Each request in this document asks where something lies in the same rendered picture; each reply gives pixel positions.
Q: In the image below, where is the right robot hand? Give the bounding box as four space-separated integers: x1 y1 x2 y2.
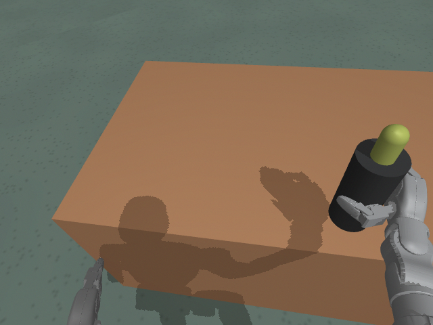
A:
336 167 428 228

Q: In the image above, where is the left robot hand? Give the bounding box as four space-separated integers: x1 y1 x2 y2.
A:
67 258 104 325

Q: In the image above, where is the right robot arm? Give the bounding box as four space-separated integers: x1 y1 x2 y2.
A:
380 217 433 325

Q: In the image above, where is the bottle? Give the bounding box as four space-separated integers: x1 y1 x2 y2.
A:
328 124 412 232

